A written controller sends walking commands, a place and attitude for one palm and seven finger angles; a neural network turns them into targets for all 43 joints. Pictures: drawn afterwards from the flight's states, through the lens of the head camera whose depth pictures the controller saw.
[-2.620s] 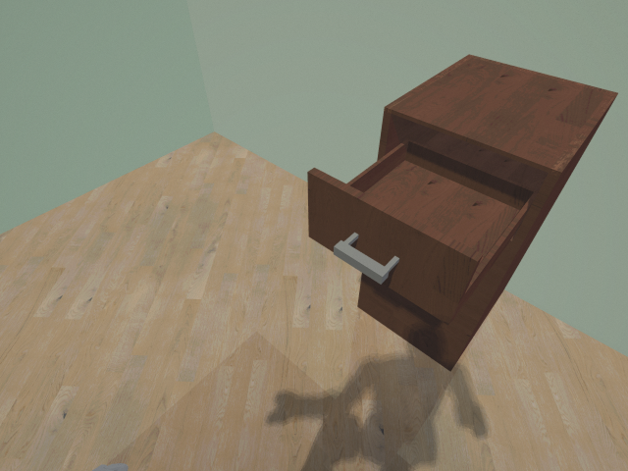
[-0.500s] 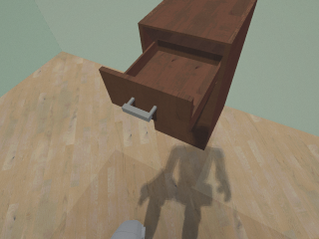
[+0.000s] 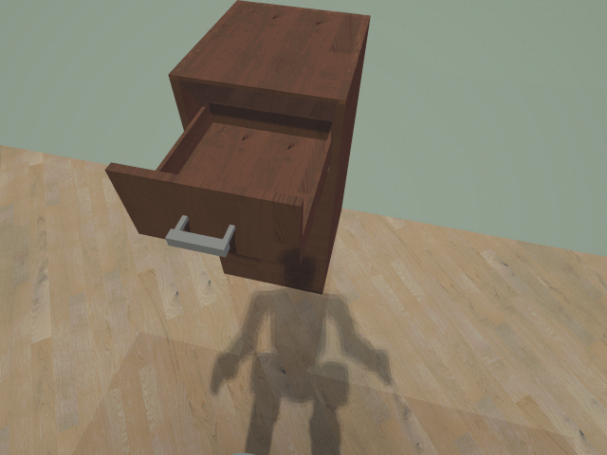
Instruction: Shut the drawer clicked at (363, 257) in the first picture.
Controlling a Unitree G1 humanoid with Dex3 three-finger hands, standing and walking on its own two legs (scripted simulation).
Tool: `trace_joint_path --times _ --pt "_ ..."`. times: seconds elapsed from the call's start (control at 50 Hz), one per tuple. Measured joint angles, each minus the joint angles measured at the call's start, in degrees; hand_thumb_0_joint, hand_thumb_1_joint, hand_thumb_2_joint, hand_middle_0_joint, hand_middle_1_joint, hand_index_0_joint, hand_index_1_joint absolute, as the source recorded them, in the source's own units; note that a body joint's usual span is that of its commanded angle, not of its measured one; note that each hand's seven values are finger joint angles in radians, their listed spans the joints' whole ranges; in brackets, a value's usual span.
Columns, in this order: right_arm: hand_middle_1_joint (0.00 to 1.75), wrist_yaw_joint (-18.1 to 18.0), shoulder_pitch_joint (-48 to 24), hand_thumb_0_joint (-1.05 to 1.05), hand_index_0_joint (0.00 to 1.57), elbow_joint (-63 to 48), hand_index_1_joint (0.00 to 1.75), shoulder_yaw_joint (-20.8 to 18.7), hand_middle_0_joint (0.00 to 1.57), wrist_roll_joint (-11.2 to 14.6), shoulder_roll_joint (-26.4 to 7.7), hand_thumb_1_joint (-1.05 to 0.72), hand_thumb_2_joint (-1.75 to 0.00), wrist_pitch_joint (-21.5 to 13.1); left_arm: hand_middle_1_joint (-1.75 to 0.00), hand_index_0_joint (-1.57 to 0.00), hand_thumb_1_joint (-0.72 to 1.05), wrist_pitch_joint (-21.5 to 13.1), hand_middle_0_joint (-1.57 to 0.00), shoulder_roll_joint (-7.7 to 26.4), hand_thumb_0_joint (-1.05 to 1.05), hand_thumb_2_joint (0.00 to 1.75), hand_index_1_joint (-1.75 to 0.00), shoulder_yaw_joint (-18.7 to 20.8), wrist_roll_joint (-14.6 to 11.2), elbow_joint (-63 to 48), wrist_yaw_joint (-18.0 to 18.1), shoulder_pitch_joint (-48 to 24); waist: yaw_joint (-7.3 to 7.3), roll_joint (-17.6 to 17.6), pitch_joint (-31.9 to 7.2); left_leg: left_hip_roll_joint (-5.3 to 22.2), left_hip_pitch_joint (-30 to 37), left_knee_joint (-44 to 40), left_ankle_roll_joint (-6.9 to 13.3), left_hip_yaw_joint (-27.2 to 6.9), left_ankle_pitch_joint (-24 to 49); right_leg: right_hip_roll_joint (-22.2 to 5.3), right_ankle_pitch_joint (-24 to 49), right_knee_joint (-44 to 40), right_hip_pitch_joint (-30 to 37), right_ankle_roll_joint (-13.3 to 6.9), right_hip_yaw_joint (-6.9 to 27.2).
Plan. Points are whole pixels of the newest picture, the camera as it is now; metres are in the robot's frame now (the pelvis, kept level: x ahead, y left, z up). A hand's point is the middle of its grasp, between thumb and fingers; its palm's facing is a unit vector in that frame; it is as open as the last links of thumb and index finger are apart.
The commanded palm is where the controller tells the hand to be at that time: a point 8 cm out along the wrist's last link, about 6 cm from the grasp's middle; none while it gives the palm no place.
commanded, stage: turn to face it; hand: left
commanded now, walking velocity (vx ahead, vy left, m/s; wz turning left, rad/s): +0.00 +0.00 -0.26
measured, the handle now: (202, 234) +0.47 +0.23 -0.05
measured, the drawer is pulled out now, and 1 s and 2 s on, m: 0.30 0.30 0.30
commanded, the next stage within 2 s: take the last steps up to it in 0.12 s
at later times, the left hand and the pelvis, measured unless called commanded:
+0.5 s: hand out of the picture +0.11 +0.23 -0.17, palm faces -0.21 -0.96 -0.17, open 7.4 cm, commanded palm none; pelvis +0.01 +0.06 +0.00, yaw -10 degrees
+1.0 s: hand out of the picture +0.08 +0.24 -0.21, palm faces -0.06 -0.98 -0.16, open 7.3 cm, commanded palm none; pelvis +0.12 +0.06 -0.03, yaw -8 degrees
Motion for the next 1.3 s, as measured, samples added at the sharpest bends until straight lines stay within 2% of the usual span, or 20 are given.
trace_joint_path --times 0.1,0.12,0.16,0.18,0.24,0.28,0.34,0.42,0.54,0.6,0.68,0.74,0.82,0.92,0.96,1.02,1.06,1.12,1.22,1.3 --pt "0.3 -0.02 2.77 0.0 0.2 -0.84 0.3 0.72 0.2 0.45 1.17 -0.9 -0.9 -1.86 -0.3 -0.21 0.9 0.49 -0.2 1.19 0.0 0.9 -0.3 0.03 -0.1 -0.49 -0.02 -0.64 -1.4 -0.61 -1.15 -0.32 7.49 -17.98 2.02 0.12 4.75 0.55 -1.92 3.32 -1.7 2.27 1.44" --pt "0.3 -0.12 3.21 0.0 0.2 -0.56 0.3 0.85 0.2 0.25 1.72 -0.9 -0.9 -2.19 -0.3 -0.21 0.9 0.58 -0.2 1.62 0.0 0.9 -0.3 0.22 -0.23 -0.4 -0.06 -1.06 -1.81 -1.45 -1.15 -0.92 7.85 -18.99 2.83 0.6 6.66 0.15 -5.32 6.64 -3.1 2.69 1.14" --pt "0.3 0.03 4.08 0.0 0.2 -0.51 0.3 1.51 0.2 -0.21 2.58 -0.9 -0.9 -1.91 -0.3 -0.2 0.9 0.66 -0.2 2.14 0.01 0.9 -0.3 0.64 -0.08 -0.14 -0.17 -1.7 -1.85 -2.52 -0.88 -1.4 8.58 -19.31 4.29 2.24 7.34 -1.27 -14.35 17.89 -7.35 4.56 -2.98" --pt "0.3 0.05 4.55 0.0 0.2 -0.48 0.3 1.83 0.2 -0.36 2.9 -0.9 -0.9 -1.84 -0.3 -0.2 0.9 0.61 -0.2 2.31 0.01 0.9 -0.3 0.79 0.17 -0.04 -0.33 -1.9 -1.9 -2.58 -0.75 -1.25 9.19 -19.91 4.77 2.9 7.43 -2.1 -15.95 23.84 -9.38 5.41 -5.23" --pt "0.3 -0.14 5.79 0.0 0.2 0.14 0.3 2.72 0.2 -0.67 3.8 -0.9 -0.9 -2.04 -0.3 -0.2 0.91 0.53 -0.2 2.71 0.0 0.9 -0.3 1.04 0.49 0.2 -0.83 -2.23 -1.98 -2.41 -0.58 -0.74 10.43 -21.73 5.52 4.45 7.98 -5.21 -16.1 36.92 -13.36 6.73 -9.34" --pt "0.3 -0.14 6.34 0.01 0.2 0.92 0.3 3.16 0.2 -0.82 4.35 -0.9 -0.9 -2.39 -0.3 -0.2 0.91 0.54 -0.19 2.72 0.0 0.9 -0.3 0.93 0.38 0.65 -0.92 -2.13 -1.97 -2.3 -0.52 -0.49 10.99 -22.35 5.88 5.57 8.1 -7.4 -15.55 39.97 -13.68 7.13 -10.56" --pt "0.3 -0.05 7.45 0.01 0.2 2.19 0.3 3.5 0.2 -0.93 5.17 -0.9 -0.9 -3.17 -0.3 -0.2 0.91 0.83 -0.19 2.28 0.0 0.9 -0.3 0.46 0.39 1.92 -1.06 -1.6 -2.38 -2.09 -0.88 -0.18 11.68 -22.9 6.29 7.22 7.79 -10.1 -15.76 39.07 -12.23 7.23 -11.93" --pt "0.3 0.16 9.72 0.0 0.2 4.26 0.3 3.45 0.2 -1.09 6.03 -0.9 -0.9 -4.06 -0.3 -0.2 0.91 1.16 -0.19 0.9 0.0 0.9 -0.3 -0.54 0.47 3.67 -1.35 -1.69 -3.61 -1.66 -1.21 0.06 12.59 -23.85 6.49 8.52 7.53 -12.63 -17.33 31.86 -8.7 6.72 -14.46" --pt "0.3 0.34 13.91 0.0 0.2 8.8 0.3 2.87 0.2 -1.13 6.09 -0.9 -0.9 -4.11 -0.3 -0.2 0.91 -0.08 -0.19 -2.36 0.01 0.9 -0.3 -2.11 0.1 4.75 -1.46 -3.87 -5.43 -0.45 -0.86 0.45 13.2 -22.83 5.67 9.11 5.96 -12.95 -18.09 16.86 -2.13 5.04 -18.55" --pt "0.3 0.38 16.45 0.0 0.2 11.34 0.3 2.56 0.2 -0.56 6.09 -0.9 -0.9 -3.84 -0.3 -0.2 0.91 -1.79 -0.19 -3.68 0.01 0.9 -0.3 -2.47 -0.09 4.81 -1.24 -4.37 -5.22 -0.86 -1.26 -0.11 12.33 -18.36 4.73 9.52 2.78 -12.96 -11.67 6.94 3.08 3.82 -19.57" --pt "0.3 0.75 17.76 0.01 0.2 13.98 0.3 1.91 0.2 -0.73 5.86 -0.9 -0.9 -2.32 -0.3 -0.21 0.94 -4.15 -0.2 -4.99 -0.01 0.9 -0.3 -1.52 -0.54 4.98 0.16 -3.78 -4.75 1.27 -1.84 1.83 5.79 -1.94 3.3 8.33 -5.45 -11.92 -13.21 6.93 6.02 3.08 -22.04" --pt "0.3 1.2 16.81 0.01 0.2 13.74 0.3 1.27 0.2 -1.01 5.81 -0.9 -0.9 -1.83 -0.3 -0.21 0.95 -4.75 -0.2 -4.15 -0.02 0.9 -0.3 -0.84 -0.34 5.42 0.94 -1.73 -3.98 1.06 -2.04 3.45 -0.16 7.04 2.42 8.62 -3.08 -12.07 -13.26 3.72 9.72 3.35 -22.89" --pt "0.3 1.62 13.21 0.01 0.2 11.13 0.3 0.59 0.2 -0.83 5.12 -0.91 -0.9 -2.05 -0.3 -0.2 0.94 -4.87 -0.2 -3.93 -0.02 0.9 -0.3 -1.16 -0.06 7.89 1.13 1.68 -3.64 1.39 -0.97 5.66 -5.43 6.75 1.32 8.92 2.08 -12.42 -13.51 1.16 13.38 4.12 -23.46" --pt "0.3 1.9 7.41 0.01 0.2 7.88 0.3 0.76 0.2 -0.44 5.03 -0.91 -0.9 -2.91 -0.3 -0.2 0.92 -3.77 -0.2 -4.56 -0.01 0.9 -0.3 -1.8 0.21 10.94 1.15 5.75 -2.22 0.85 1.13 5.89 -4.39 -4.78 1.28 9.36 8.72 -13.58 -16.75 3.2 15.4 6.17 -23.1" --pt "0.3 1.4 5.7 0.01 0.2 6.88 0.3 0.92 0.2 -0.53 4.77 -0.92 -0.9 -3.75 -0.3 -0.2 0.92 -2.97 -0.2 -4.82 0.0 0.9 -0.3 -2.08 -0.02 11.66 1.43 7.34 -1.5 0.57 1.82 5.41 -1.24 -10.74 2.02 9.63 16.57 -14.16 -20.13 8.25 14.41 7.12 -22.5" --pt "0.3 0.59 2.4 0.0 0.2 6.27 0.3 1.61 0.2 -0.26 6.03 -0.92 -0.9 -4.12 -0.3 -0.2 0.91 -1.23 -0.2 -3.82 0.0 0.9 -0.3 -2.06 -0.84 12.29 2.0 7.05 -0.55 -2.56 3.17 3.98 -0.69 -8.64 4.89 11.6 10.07 -15.26 -26.82 22.62 8.48 6.34 -18.87" --pt "0.3 0.08 0.35 0.0 0.2 5.77 0.3 2.23 0.2 -0.18 6.85 -0.92 -0.9 -3.84 -0.3 -0.2 0.91 -0.4 -0.2 -3.31 0.0 0.9 -0.3 -1.87 -0.79 11.77 2.37 6.23 -0.07 -3.37 3.65 3.88 0.15 -10.34 5.1 12.32 9.92 -14.01 -28.4 31.25 3.76 5.99 -17.12" --pt "0.3 -0.23 -2.47 0.0 0.2 5.0 0.3 2.48 0.2 -0.28 7.41 -0.91 -0.9 -3.09 -0.3 -0.2 0.91 0.31 -0.19 -3.0 0.0 0.9 -0.3 -1.47 -0.39 10.24 2.03 4.25 0.0 -2.94 4.24 3.98 0.79 -14.2 5.29 12.56 12.68 -12.87 -26.24 38.02 -2.32 5.86 -16.98" --pt "0.3 0.02 -4.9 0.0 0.2 4.38 0.3 1.9 0.2 -0.39 7.54 -0.91 -0.9 -2.13 -0.3 -0.2 0.91 1.08 -0.19 -2.27 0.0 0.9 -0.3 -0.5 0.11 7.08 1.05 2.1 -0.45 -1.78 3.48 4.56 0.5 -18.24 5.17 13.15 16.15 -12.72 -21.72 39.69 -8.09 5.9 -16.91" --pt "0.3 0.53 -4.13 0.0 0.21 4.82 0.3 0.85 0.2 -1.08 6.45 -0.9 -0.9 -1.18 -0.3 -0.2 0.91 1.22 -0.19 -2.19 0.0 0.9 -0.3 -0.05 0.2 5.5 0.66 1.81 -1.15 0.03 1.42 5.08 0.14 -19.69 4.35 12.78 17.84 -13.31 -21.83 30.13 -5.06 4.99 -18.72"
